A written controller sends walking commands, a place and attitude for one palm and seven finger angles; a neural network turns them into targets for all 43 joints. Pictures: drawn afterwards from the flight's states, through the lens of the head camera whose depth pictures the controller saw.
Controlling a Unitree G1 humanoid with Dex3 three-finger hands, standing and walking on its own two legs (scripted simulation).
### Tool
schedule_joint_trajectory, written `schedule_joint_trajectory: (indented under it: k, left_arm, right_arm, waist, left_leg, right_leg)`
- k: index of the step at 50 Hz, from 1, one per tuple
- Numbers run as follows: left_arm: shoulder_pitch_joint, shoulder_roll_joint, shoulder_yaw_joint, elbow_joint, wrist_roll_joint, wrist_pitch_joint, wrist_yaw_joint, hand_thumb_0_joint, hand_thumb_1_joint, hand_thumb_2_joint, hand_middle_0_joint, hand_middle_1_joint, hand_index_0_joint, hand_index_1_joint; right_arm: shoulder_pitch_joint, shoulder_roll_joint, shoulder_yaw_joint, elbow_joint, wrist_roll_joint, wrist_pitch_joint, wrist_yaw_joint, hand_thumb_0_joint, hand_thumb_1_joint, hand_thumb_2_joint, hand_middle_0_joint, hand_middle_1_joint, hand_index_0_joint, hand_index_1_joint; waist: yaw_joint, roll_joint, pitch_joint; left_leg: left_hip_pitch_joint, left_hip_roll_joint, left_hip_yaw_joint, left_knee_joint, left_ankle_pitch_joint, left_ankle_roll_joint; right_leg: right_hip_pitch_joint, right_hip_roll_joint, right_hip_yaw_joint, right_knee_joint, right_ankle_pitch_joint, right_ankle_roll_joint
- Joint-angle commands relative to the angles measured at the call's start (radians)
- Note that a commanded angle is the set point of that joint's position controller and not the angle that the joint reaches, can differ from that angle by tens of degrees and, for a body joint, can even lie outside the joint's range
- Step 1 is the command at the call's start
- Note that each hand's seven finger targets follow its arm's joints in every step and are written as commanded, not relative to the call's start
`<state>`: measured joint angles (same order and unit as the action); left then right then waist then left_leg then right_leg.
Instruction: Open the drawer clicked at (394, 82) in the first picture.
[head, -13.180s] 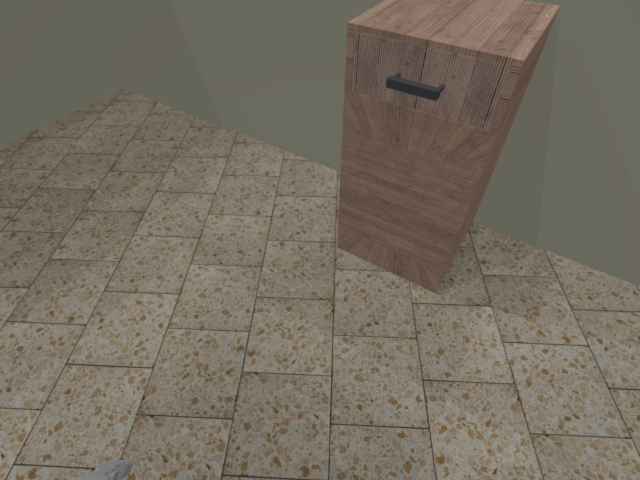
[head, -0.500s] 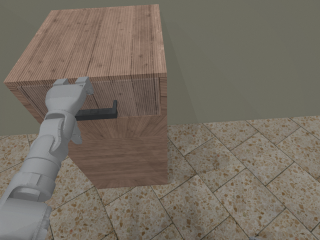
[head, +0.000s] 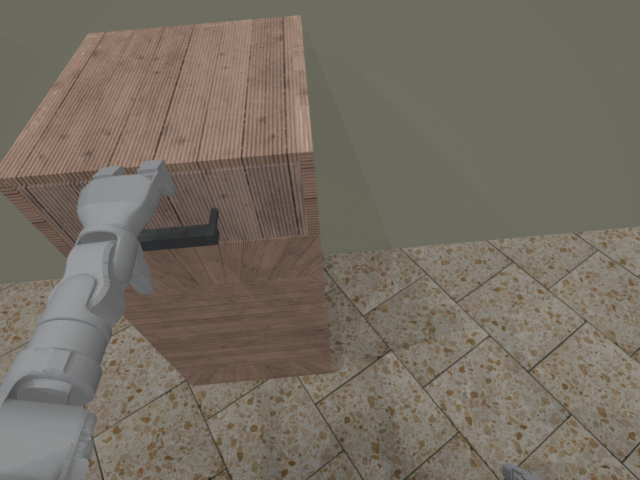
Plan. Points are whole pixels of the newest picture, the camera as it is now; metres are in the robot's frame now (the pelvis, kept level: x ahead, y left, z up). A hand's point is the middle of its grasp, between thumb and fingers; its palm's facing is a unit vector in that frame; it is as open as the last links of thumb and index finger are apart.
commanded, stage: move the hooked fingers above the handle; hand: left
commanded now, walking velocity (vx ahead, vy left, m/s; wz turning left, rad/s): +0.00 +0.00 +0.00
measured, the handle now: (173, 227) +0.46 +0.25 +0.03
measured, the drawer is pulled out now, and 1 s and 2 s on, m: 0.00 0.00 0.00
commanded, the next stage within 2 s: none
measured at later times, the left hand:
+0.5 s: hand (140, 224) +0.42 +0.26 +0.09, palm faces +0.05 -0.03 -1.00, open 13.7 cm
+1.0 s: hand (141, 224) +0.42 +0.26 +0.09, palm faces +0.05 -0.04 -1.00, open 13.7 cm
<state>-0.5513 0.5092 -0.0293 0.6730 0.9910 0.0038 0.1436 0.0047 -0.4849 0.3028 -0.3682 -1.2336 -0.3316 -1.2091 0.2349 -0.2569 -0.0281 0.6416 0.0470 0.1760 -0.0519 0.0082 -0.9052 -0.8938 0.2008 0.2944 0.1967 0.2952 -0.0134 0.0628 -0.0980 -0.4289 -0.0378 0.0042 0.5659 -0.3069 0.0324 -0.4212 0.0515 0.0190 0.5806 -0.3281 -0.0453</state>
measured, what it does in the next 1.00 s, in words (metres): stands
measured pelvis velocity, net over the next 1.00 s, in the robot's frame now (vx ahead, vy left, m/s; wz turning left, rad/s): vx -0.01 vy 0.02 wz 0.00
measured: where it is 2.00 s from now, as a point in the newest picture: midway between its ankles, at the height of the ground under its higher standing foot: outside the picture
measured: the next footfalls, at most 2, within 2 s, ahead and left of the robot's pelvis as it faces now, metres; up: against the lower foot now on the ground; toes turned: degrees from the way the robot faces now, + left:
none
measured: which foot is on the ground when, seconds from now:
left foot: down 0.00-1.00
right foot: down 0.00-1.00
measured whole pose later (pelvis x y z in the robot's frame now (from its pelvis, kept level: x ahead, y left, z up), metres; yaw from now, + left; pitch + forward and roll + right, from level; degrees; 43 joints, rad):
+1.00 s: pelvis -0.01 +0.02 +0.00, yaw +0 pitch +10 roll +0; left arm -0.62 0.49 -0.08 0.68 1.00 -0.04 0.15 0.00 -0.49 0.30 -0.38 -1.26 -0.34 -1.21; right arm 0.24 -0.25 -0.03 0.65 0.04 0.17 -0.05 0.01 -0.91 -0.89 0.20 0.29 0.20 0.30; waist -0.01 0.04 -0.10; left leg -0.47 -0.06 0.01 0.60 -0.31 0.06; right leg -0.45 0.03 0.02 0.60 -0.32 -0.02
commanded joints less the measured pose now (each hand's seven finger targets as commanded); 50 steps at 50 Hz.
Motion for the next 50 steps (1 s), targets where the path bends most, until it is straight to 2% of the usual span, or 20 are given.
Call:
schedule_joint_trajectory:
  k: [1,4,6,8,12,18,20,22,23,25,28,29,31,34,36,38,41,46,47,50]
  left_arm:
    - [-0.359,0.295,0.099,-0.206,-0.021,0.028,0.002,0.000,-0.500,0.300,-0.300,-1.200,-0.300,-1.200]
    - [-0.372,0.247,0.044,-0.204,-0.027,0.010,-0.044,0.000,-0.500,0.300,-0.300,-1.200,-0.300,-1.200]
    - [-0.403,0.183,-0.018,-0.255,-0.040,-0.017,-0.066,0.000,-0.500,0.300,-0.300,-1.200,-0.300,-1.200]
    - [-0.403,0.234,0.028,-0.285,-0.041,-0.051,-0.069,0.000,-0.500,0.300,-0.300,-1.200,-0.300,-1.200]
    - [-0.491,0.248,0.047,-0.326,-0.031,-0.099,-0.033,0.000,-0.500,0.300,-0.300,-1.200,-0.300,-1.200]
    - [-0.433,0.358,0.178,-0.227,-0.005,-0.048,0.065,0.000,-0.500,0.300,-0.300,-1.200,-0.300,-1.200]
    - [-0.374,0.338,0.165,-0.193,-0.005,-0.003,0.070,0.000,-0.500,0.300,-0.300,-1.200,-0.300,-1.200]
    - [-0.348,0.305,0.125,-0.161,-0.003,0.036,0.049,0.000,-0.500,0.300,-0.300,-1.200,-0.300,-1.200]
    - [-0.325,0.338,0.154,-0.177,-0.004,0.043,0.040,0.000,-0.500,0.300,-0.300,-1.200,-0.300,-1.200]
    - [-0.324,0.314,0.122,-0.190,-0.011,0.059,0.020,0.000,-0.500,0.300,-0.300,-1.200,-0.300,-1.200]
    - [-0.315,0.330,0.131,-0.192,-0.015,0.055,-0.011,0.000,-0.500,0.300,-0.300,-1.200,-0.300,-1.200]
    - [-0.323,0.288,0.092,-0.203,-0.017,0.049,-0.025,0.000,-0.500,0.300,-0.300,-1.200,-0.300,-1.200]
    - [-0.392,0.235,0.031,-0.234,-0.022,0.020,-0.047,0.000,-0.500,0.300,-0.300,-1.200,-0.300,-1.200]
    - [-0.462,0.222,0.012,-0.305,-0.023,-0.043,-0.054,0.000,-0.500,0.300,-0.300,-1.200,-0.300,-1.200]
    - [-0.510,0.154,-0.047,-0.369,-0.032,-0.078,-0.050,0.000,-0.500,0.300,-0.300,-1.200,-0.300,-1.200]
    - [-0.498,0.208,0.011,-0.333,-0.030,-0.091,-0.027,0.000,-0.500,0.300,-0.300,-1.200,-0.300,-1.200]
    - [-0.527,0.225,0.040,-0.221,-0.027,-0.074,0.011,0.000,-0.500,0.300,-0.300,-1.200,-0.300,-1.200]
    - [-0.496,0.358,0.155,-0.128,0.012,-0.002,0.066,0.000,-0.500,0.300,-0.300,-1.200,-0.300,-1.200]
    - [-0.472,0.340,0.137,-0.128,0.017,0.011,0.065,0.000,-0.500,0.300,-0.300,-1.200,-0.300,-1.200]
    - [-0.407,0.310,0.118,-0.126,0.017,0.041,0.048,0.000,-0.500,0.300,-0.300,-1.200,-0.300,-1.200]
  right_arm:
    - [-0.016,-0.141,-0.046,-0.125,0.000,-0.034,-0.015,0.000,-0.900,-0.900,0.200,0.300,0.200,0.300]
    - [-0.009,-0.146,-0.047,-0.117,0.003,-0.035,-0.018,0.000,-0.900,-0.900,0.200,0.300,0.200,0.300]
    - [-0.004,-0.139,-0.051,-0.121,0.001,-0.038,-0.015,0.000,-0.900,-0.900,0.200,0.300,0.200,0.300]
    - [0.002,-0.138,-0.055,-0.115,-0.004,-0.039,-0.017,0.000,-0.900,-0.900,0.200,0.300,0.200,0.300]
    - [0.014,-0.127,-0.059,-0.095,-0.005,-0.039,-0.013,0.000,-0.900,-0.900,0.200,0.300,0.200,0.300]
    - [-0.002,-0.125,-0.050,-0.089,-0.008,-0.039,-0.004,0.000,-0.900,-0.900,0.200,0.300,0.200,0.300]
    - [-0.012,-0.125,-0.046,-0.098,-0.009,-0.036,0.001,0.000,-0.900,-0.900,0.200,0.300,0.200,0.300]
    - [-0.013,-0.133,-0.044,-0.105,-0.007,-0.029,0.005,0.000,-0.900,-0.900,0.200,0.300,0.200,0.300]
    - [-0.014,-0.136,-0.043,-0.111,-0.005,-0.026,0.007,0.000,-0.900,-0.900,0.200,0.300,0.200,0.300]
    - [-0.024,-0.139,-0.039,-0.123,-0.002,-0.018,0.003,0.000,-0.900,-0.900,0.200,0.300,0.200,0.300]
    - [-0.020,-0.144,-0.039,-0.129,-0.001,-0.015,-0.007,0.000,-0.900,-0.900,0.200,0.300,0.200,0.300]
    - [-0.024,-0.143,-0.038,-0.133,0.001,-0.017,-0.010,0.000,-0.900,-0.900,0.200,0.300,0.200,0.300]
    - [-0.014,-0.143,-0.042,-0.130,0.002,-0.025,-0.013,0.000,-0.900,-0.900,0.200,0.300,0.200,0.300]
    - [0.007,-0.136,-0.052,-0.118,-0.005,-0.038,-0.015,0.000,-0.900,-0.900,0.200,0.300,0.200,0.300]
    - [0.018,-0.126,-0.060,-0.110,-0.011,-0.048,-0.012,0.000,-0.900,-0.900,0.200,0.300,0.200,0.300]
    - [0.028,-0.129,-0.062,-0.094,-0.010,-0.051,-0.010,0.000,-0.900,-0.900,0.200,0.300,0.200,0.300]
    - [0.039,-0.135,-0.054,-0.069,-0.007,-0.047,-0.007,0.000,-0.900,-0.900,0.200,0.300,0.200,0.300]
    - [0.023,-0.139,-0.042,-0.079,-0.014,-0.041,-0.005,0.000,-0.900,-0.900,0.200,0.300,0.200,0.300]
    - [0.016,-0.133,-0.040,-0.091,-0.013,-0.039,-0.004,0.000,-0.900,-0.900,0.200,0.300,0.200,0.300]
    - [0.013,-0.136,-0.041,-0.106,-0.010,-0.031,0.002,0.000,-0.900,-0.900,0.200,0.300,0.200,0.300]
  waist:
    - [0.013,-0.106,-0.363]
    - [-0.014,-0.121,-0.291]
    - [-0.026,-0.086,-0.289]
    - [-0.014,-0.048,-0.304]
    - [-0.013,0.004,-0.330]
    - [0.040,-0.005,-0.356]
    - [0.049,-0.028,-0.355]
    - [0.039,-0.048,-0.345]
    - [0.049,-0.072,-0.336]
    - [0.038,-0.083,-0.330]
    - [0.033,-0.108,-0.315]
    - [0.019,-0.108,-0.297]
    - [-0.010,-0.065,-0.276]
    - [-0.018,-0.008,-0.313]
    - [-0.033,0.036,-0.336]
    - [-0.021,0.043,-0.314]
    - [-0.018,-0.018,-0.260]
    - [0.043,-0.020,-0.355]
    - [0.046,-0.003,-0.371]
    - [0.046,-0.036,-0.348]
  left_leg:
    - [0.099,-0.013,0.032,-0.020,0.390,0.033]
    - [0.112,-0.013,0.029,-0.014,0.366,0.038]
    - [0.147,-0.014,0.021,-0.010,0.362,0.040]
    - [0.167,-0.017,0.013,0.002,0.370,0.040]
    - [0.197,-0.012,-0.007,0.014,0.406,0.031]
    - [0.139,-0.008,-0.008,0.006,0.441,0.015]
    - [0.123,-0.007,0.004,0.003,0.461,0.014]
    - [0.117,-0.001,0.006,-0.006,0.459,0.012]
    - [0.108,0.001,0.006,-0.013,0.460,0.013]
    - [0.112,0.000,0.011,-0.021,0.434,0.018]
    - [0.112,0.002,0.008,-0.031,0.413,0.023]
    - [0.122,0.002,0.008,-0.029,0.398,0.027]
    - [0.158,0.004,0.000,-0.028,0.374,0.030]
    - [0.229,0.008,-0.024,-0.009,0.392,0.027]
    - [0.291,0.012,-0.041,0.005,0.442,0.019]
    - [0.290,0.017,-0.057,0.007,0.430,0.008]
    - [0.210,0.012,-0.055,-0.010,0.364,0.004]
    - [0.143,0.003,-0.030,-0.015,0.399,-0.001]
    - [0.148,0.004,-0.022,-0.012,0.417,-0.001]
    - [0.137,0.013,-0.015,-0.020,0.438,0.000]
  right_leg:
    - [0.283,-0.040,0.019,-0.046,0.516,0.023]
    - [0.221,-0.038,0.012,-0.059,0.500,0.027]
    - [0.190,-0.038,0.011,-0.067,0.454,0.021]
    - [0.180,-0.034,0.014,-0.060,0.448,0.017]
    - [0.126,-0.027,0.003,-0.042,0.403,0.004]
    - [0.166,-0.020,-0.013,-0.009,0.402,-0.005]
    - [0.197,-0.020,-0.012,-0.010,0.441,-0.002]
    - [0.202,-0.022,-0.015,-0.015,0.442,0.002]
    - [0.217,-0.022,-0.015,-0.020,0.445,0.002]
    - [0.223,-0.023,-0.011,-0.030,0.433,0.006]
    - [0.229,-0.025,-0.011,-0.041,0.417,0.009]
    - [0.204,-0.024,-0.010,-0.048,0.403,0.010]
    - [0.150,-0.024,-0.013,-0.063,0.344,0.007]
    - [0.091,-0.018,-0.012,-0.057,0.304,0.002]
    - [0.046,-0.017,-0.020,-0.052,0.287,-0.002]
    - [0.010,-0.010,-0.026,-0.047,0.252,-0.006]
    - [0.008,-0.008,-0.038,-0.043,0.220,-0.011]
    - [0.123,-0.011,-0.029,-0.016,0.286,-0.016]
    - [0.138,-0.014,-0.025,-0.014,0.313,-0.013]
    - [0.146,-0.014,-0.029,-0.019,0.331,-0.009]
